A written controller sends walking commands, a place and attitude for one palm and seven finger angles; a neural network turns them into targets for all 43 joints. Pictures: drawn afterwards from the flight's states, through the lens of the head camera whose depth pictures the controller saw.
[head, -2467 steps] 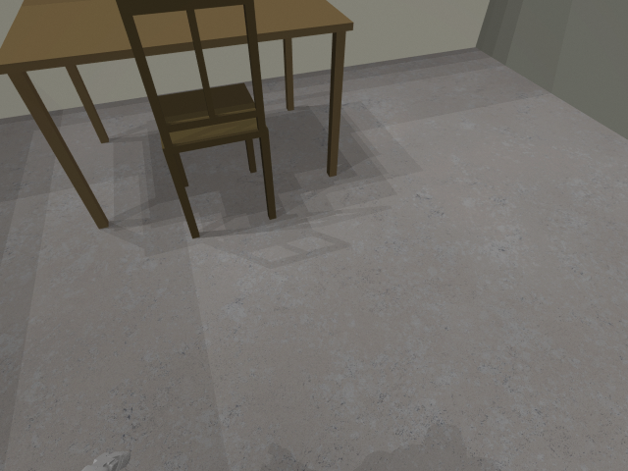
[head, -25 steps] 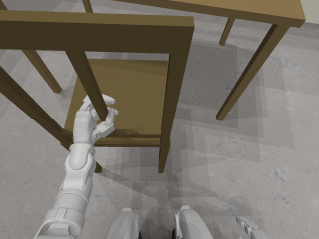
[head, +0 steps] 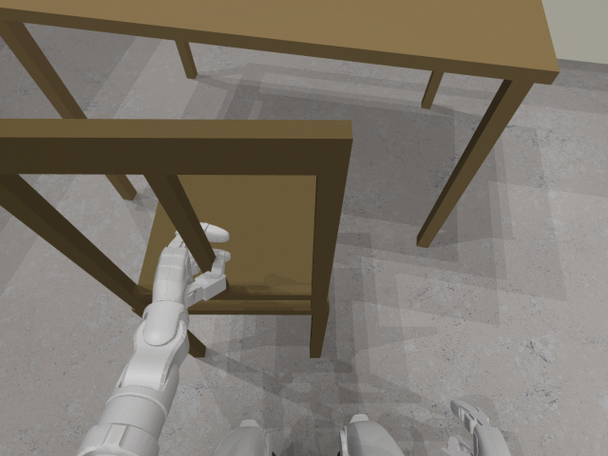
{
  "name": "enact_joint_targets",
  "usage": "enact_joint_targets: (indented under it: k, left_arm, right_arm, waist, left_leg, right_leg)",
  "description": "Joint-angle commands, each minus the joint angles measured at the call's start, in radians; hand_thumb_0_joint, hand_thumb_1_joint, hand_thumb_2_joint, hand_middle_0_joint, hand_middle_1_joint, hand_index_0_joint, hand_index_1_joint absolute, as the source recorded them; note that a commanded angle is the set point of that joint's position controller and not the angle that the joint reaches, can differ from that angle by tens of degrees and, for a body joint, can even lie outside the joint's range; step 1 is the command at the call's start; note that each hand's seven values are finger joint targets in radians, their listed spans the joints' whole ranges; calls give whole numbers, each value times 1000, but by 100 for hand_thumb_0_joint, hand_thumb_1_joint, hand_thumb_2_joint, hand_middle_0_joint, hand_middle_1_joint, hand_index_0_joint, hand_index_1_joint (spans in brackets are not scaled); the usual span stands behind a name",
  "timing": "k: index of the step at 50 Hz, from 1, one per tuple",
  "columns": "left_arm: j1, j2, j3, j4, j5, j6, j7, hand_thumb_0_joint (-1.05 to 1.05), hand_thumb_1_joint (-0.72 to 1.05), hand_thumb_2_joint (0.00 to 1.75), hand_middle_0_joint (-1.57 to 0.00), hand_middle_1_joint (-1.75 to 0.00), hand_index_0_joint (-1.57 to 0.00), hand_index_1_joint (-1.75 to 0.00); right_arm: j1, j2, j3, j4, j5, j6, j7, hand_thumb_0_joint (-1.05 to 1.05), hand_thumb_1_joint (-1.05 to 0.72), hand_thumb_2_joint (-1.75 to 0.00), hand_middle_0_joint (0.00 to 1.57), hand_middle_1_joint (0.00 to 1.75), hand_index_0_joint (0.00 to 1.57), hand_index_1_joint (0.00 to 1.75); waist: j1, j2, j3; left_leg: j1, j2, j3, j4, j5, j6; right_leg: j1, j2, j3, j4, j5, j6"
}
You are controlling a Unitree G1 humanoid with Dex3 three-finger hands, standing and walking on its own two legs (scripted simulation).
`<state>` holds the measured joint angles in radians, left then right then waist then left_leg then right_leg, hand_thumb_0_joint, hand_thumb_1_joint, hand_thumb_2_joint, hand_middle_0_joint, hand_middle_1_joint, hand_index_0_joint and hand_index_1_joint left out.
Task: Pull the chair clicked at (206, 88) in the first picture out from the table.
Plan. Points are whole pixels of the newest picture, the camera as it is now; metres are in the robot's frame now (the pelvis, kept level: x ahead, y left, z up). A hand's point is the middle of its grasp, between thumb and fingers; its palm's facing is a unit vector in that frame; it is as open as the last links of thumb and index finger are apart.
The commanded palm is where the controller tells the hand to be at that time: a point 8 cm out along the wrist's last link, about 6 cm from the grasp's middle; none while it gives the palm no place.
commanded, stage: step backward, pulling the chair out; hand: left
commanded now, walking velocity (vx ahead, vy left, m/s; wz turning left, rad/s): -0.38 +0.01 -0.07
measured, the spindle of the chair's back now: (199, 245) +0.39 +0.13 +0.01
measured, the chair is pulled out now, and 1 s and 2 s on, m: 0.28 0.40 0.48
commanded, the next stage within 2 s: none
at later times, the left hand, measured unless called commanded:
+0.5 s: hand (225, 311) +0.30 +0.10 -0.02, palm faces -0.10 -0.99 -0.14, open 5.3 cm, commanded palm +0.29 +0.15 -0.01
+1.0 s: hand (220, 366) +0.24 +0.10 -0.02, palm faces -0.11 -0.98 -0.17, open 5.4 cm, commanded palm +0.23 +0.15 -0.01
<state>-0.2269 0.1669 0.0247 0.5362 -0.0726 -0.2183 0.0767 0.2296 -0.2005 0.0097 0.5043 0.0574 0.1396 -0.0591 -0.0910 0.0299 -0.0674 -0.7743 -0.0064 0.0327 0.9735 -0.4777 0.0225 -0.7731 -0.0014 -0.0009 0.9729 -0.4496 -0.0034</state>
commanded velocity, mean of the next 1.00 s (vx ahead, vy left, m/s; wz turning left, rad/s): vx -0.38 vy -0.05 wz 0.04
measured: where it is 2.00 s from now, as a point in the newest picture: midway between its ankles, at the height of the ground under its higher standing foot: outside the picture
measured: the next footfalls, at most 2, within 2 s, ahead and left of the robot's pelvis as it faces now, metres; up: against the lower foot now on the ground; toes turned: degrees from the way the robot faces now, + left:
left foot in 1.40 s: -0.16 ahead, +0.19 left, +0.00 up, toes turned -2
right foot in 1.92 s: -0.11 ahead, -0.09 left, +0.00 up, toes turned -7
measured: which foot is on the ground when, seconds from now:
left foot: down 0.00-1.00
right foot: down 0.00-1.00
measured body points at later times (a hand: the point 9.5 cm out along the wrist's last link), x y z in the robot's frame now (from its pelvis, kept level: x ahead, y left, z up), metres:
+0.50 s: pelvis -0.03 +0.01 +0.05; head +0.05 -0.01 +0.49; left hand +0.30 +0.15 +0.00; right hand +0.03 -0.25 -0.08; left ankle -0.01 +0.11 -0.68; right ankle -0.01 -0.11 -0.68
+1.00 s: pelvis -0.09 +0.01 +0.05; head -0.04 +0.00 +0.49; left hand +0.24 +0.15 +0.00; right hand +0.00 -0.25 -0.08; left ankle -0.01 +0.11 -0.68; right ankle -0.01 -0.11 -0.68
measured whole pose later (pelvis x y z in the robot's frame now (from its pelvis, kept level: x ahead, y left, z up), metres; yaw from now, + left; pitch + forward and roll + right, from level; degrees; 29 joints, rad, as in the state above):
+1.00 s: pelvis -0.09 +0.01 +0.05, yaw -5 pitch +1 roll +1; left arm -0.32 0.14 -0.04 0.94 -0.05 -0.26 0.10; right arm 0.21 -0.21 0.00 0.68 0.03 0.04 -0.13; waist -0.04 0.00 0.10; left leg -0.42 0.01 0.12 0.57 -0.18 0.04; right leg -0.46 -0.01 0.00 0.60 -0.19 -0.01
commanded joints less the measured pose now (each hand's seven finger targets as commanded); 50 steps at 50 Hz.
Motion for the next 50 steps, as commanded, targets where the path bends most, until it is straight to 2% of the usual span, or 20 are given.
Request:
enact_joint_targets:
  k: [1,2,4,5,8,10,12,15,17,18,21,23,29,33,35,40,43,45,48,50]
  left_arm:
    - [-221,131,-14,-59,47,10,29,0,90,90,-50,-145,-50,-145]
    - [-274,130,-16,-18,43,3,32,0,90,90,-50,-145,-50,-145]
    - [-328,133,-17,57,52,-10,34,0,90,90,-50,-145,-50,-145]
    - [-340,123,-30,87,51,-17,29,0,90,90,-50,-145,-50,-145]
    - [-351,115,-36,143,56,-33,14,0,90,90,-50,-145,-50,-145]
    - [-318,88,-46,177,54,-39,7,0,90,90,-50,-145,-50,-145]
    - [-294,90,-37,170,52,-50,4,0,90,90,-50,-145,-50,-145]
    - [-246,94,-28,145,54,-66,5,0,90,90,-50,-145,-50,-145]
    - [-222,103,-22,120,56,-71,4,0,90,90,-50,-145,-50,-145]
    - [-202,133,7,122,56,-72,9,0,90,90,-50,-145,-50,-145]
    - [-221,124,-7,115,49,-80,11,0,90,90,-50,-145,-50,-145]
    - [-247,143,-5,130,50,-85,18,0,90,90,-50,-145,-50,-145]
    - [-294,151,-23,177,50,-96,33,0,90,90,-50,-145,-50,-145]
    - [-314,171,-18,201,53,-103,42,0,90,90,-50,-145,-50,-145]
    - [-320,140,-44,210,52,-106,42,0,90,90,-50,-145,-50,-145]
    - [-327,102,-70,224,54,-114,43,0,90,90,-50,-145,-50,-145]
    - [-361,102,-65,204,56,-113,47,0,90,90,-50,-145,-50,-145]
    - [-378,88,-70,198,56,-110,48,0,90,90,-50,-145,-50,-145]
    - [-380,112,-49,203,66,-105,49,0,90,90,-50,-145,-50,-145]
    - [-384,99,-60,210,68,-101,45,0,90,90,-50,-145,-50,-145]
  right_arm:
    - [57,-152,-38,-61,6,4,-48,0,-90,-90,20,30,20,30]
    - [67,-156,-39,-47,3,4,-55,0,-90,-90,20,30,20,30]
    - [82,-156,-43,-14,-6,0,-67,0,-90,-90,20,30,20,30]
    - [87,-157,-45,-2,-6,0,-70,0,-90,-90,20,30,20,30]
    - [79,-163,-59,12,-13,0,-71,0,-90,-90,20,30,20,30]
    - [64,-157,-61,12,-20,0,-60,0,-90,-90,20,30,20,30]
    - [39,-155,-63,4,-27,-5,-52,0,-90,-90,20,30,20,30]
    - [18,-153,-59,1,-39,-17,-44,0,-90,-90,20,30,20,30]
    - [12,-158,-58,-2,-41,-24,-43,0,-90,-90,20,30,20,30]
    - [15,-165,-66,-2,-39,-25,-46,0,-90,-90,20,30,20,30]
    - [21,-158,-71,3,-28,-31,-55,0,-90,-90,20,30,20,30]
    - [29,-163,-74,19,-25,-40,-65,0,-90,-90,20,30,20,30]
    - [8,-160,-66,52,-18,-61,-74,0,-90,-90,20,30,20,30]
    - [-2,-168,-68,67,-11,-77,-76,0,-90,-90,20,30,20,30]
    - [-3,-163,-63,66,-8,-85,-74,0,-90,-90,20,30,20,30]
    - [-19,-168,-52,59,-7,-113,-76,0,-90,-90,20,30,20,30]
    - [-37,-172,-51,57,-17,-122,-82,0,-90,-90,20,30,20,30]
    - [-34,-165,-51,64,-25,-128,-80,0,-90,-90,20,30,20,30]
    - [-16,-167,-58,82,-36,-139,-79,0,-90,-90,20,30,20,30]
    - [-30,-165,-60,85,-34,-143,-75,0,-90,-90,20,30,20,30]
  waist:
    - [15,-91,-321]
    - [15,-95,-323]
    - [12,-38,-334]
    - [13,7,-333]
    - [25,111,-328]
    - [34,145,-310]
    - [47,178,-278]
    - [57,206,-250]
    - [56,166,-245]
    - [55,111,-264]
    - [40,-8,-292]
    - [33,-29,-306]
    - [38,-3,-258]
    - [44,-22,-232]
    - [43,-49,-210]
    - [49,23,-164]
    - [60,120,-162]
    - [62,107,-164]
    - [56,83,-191]
    - [58,78,-161]
  left_leg:
    - [271,65,-51,-267,369,9]
    - [308,74,-45,-284,435,8]
    - [398,89,-32,-326,585,1]
    - [456,105,-40,-342,679,0]
    - [607,157,-89,-368,879,4]
    - [662,190,-125,-405,917,11]
    - [656,214,-136,-453,856,21]
    - [652,231,-127,-477,861,24]
    - [626,224,-104,-461,859,16]
    - [615,218,-94,-449,846,6]
    - [580,178,-47,-422,684,-22]
    - [575,153,-31,-414,596,-33]
    - [557,122,-21,-453,395,-25]
    - [543,94,-26,-459,289,-19]
    - [538,92,-33,-474,231,-15]
    - [516,163,-109,-592,150,16]
    - [431,252,-205,-686,111,57]
    - [449,285,-215,-656,195,73]
    - [482,265,-164,-575,347,66]
    - [390,246,-138,-564,243,53]
  right_leg:
    - [422,-101,92,-270,695,9]
    - [440,-105,91,-292,768,19]
    - [478,-111,87,-315,907,21]
    - [467,-104,81,-321,903,20]
    - [406,-63,47,-337,674,10]
    - [381,-35,30,-339,440,4]
    - [388,-23,21,-343,315,-1]
    - [419,-31,20,-360,338,-8]
    - [468,-46,29,-393,478,-12]
    - [500,-54,39,-400,577,-13]
    - [546,-99,87,-433,778,-26]
    - [560,-132,119,-451,830,-37]
    - [502,-146,131,-522,581,-16]
    - [471,-162,155,-591,402,-20]
    - [448,-158,150,-615,285,-20]
    - [400,-75,69,-543,118,-2]
    - [448,-32,35,-361,109,-8]
    - [446,-35,39,-315,136,-15]
    - [489,-48,47,-357,256,-13]
    - [524,-67,65,-360,249,-20]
